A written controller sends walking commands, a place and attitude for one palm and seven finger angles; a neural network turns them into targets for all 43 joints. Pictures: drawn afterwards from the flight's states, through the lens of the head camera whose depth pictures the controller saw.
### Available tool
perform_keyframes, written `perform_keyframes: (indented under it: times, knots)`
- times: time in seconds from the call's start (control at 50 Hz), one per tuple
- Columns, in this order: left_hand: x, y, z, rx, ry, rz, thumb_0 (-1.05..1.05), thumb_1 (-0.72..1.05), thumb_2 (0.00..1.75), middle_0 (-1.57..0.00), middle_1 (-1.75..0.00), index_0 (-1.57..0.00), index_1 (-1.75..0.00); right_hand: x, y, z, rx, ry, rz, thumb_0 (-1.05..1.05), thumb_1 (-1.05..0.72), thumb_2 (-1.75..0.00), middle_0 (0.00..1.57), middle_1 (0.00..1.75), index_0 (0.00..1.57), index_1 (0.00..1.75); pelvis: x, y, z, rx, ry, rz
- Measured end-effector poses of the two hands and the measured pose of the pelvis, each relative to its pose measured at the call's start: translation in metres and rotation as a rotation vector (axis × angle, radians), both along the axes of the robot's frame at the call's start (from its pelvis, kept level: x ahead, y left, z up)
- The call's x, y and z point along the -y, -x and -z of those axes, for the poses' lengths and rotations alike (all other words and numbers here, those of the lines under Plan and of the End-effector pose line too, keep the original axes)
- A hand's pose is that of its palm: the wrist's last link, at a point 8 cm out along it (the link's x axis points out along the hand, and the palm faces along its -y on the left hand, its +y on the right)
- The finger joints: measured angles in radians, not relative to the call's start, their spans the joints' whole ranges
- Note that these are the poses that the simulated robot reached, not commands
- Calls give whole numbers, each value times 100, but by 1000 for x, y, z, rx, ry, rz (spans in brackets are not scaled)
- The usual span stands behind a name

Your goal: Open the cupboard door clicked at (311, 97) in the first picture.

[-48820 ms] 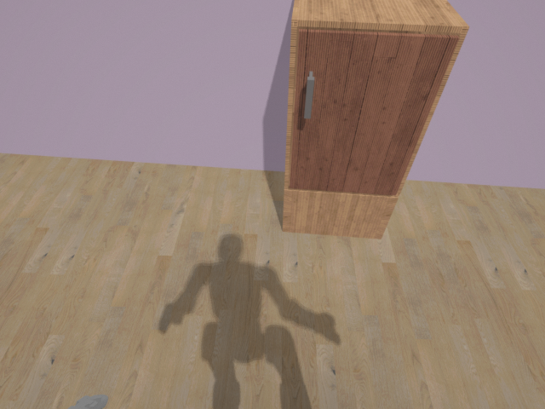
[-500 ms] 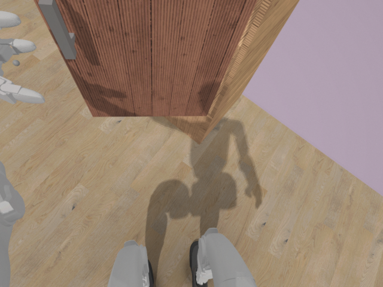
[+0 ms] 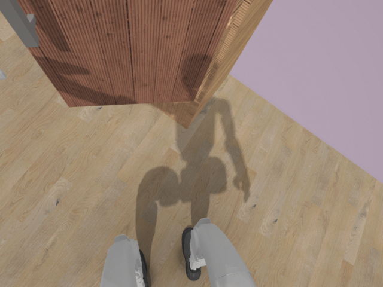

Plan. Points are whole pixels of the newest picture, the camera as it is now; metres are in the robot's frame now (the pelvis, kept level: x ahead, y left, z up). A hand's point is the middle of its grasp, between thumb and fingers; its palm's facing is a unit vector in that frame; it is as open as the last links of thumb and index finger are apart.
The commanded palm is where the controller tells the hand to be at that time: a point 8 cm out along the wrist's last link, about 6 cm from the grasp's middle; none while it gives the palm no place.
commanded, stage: move the hooked fingers beside the handle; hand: left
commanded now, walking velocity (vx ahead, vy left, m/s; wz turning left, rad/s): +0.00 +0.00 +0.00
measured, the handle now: (14, 3) +0.60 +0.23 +0.07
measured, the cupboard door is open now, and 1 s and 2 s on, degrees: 43 43 43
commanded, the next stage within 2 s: slide the fingers in behind the handle in 0.52 s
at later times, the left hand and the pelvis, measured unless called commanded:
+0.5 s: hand out of the picture +0.54 +0.28 +0.06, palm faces +0.03 -1.00 -0.01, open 14.0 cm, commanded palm +0.54 +0.31 +0.07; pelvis +0.00 +0.00 +0.00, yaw +1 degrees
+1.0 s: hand out of the picture +0.55 +0.25 +0.06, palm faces +0.02 -1.00 +0.00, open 14.0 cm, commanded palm +0.53 +0.28 +0.06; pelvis +0.00 +0.00 +0.00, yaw +0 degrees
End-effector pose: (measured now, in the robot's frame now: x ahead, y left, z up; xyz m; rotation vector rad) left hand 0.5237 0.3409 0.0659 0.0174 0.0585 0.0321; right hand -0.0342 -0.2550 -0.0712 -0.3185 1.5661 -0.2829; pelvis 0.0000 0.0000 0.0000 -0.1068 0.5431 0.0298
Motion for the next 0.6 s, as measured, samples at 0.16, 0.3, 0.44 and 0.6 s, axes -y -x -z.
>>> perform_keyframes:
  times: [0.16, 0.3, 0.44, 0.6]
  knots:
    - [-1, 5, -6, 8, 3, 7, -1, -50, 30, -30, -120, -30, -120, 2, -22, -6, 36, 5, -25, 0, -90, -89, 20, 30, 20, 30, -2, -7, -7, 14, 5, -12]
    - [7, 6, -5, -18, 18, 12, -1, -50, 30, -30, -120, -30, -120, 6, -40, -7, 86, 14, -56, 0, -90, -89, 20, 30, 20, 30, -3, -9, -10, 32, 3, -19]
    - [11, 3, -3, -3, 10, 6, -1, -50, 30, -30, -120, -30, -120, 6, -41, -2, 104, 16, -55, 0, -90, -89, 20, 30, 20, 30, -3, -6, -6, 31, 1, -13]
    - [2, 1, 2, 4, -3, -6, -1, -50, 30, -30, -120, -30, -120, 3, -26, 4, 69, 12, -33, 0, -90, -89, 20, 30, 20, 30, -2, -1, 1, 13, 3, -7]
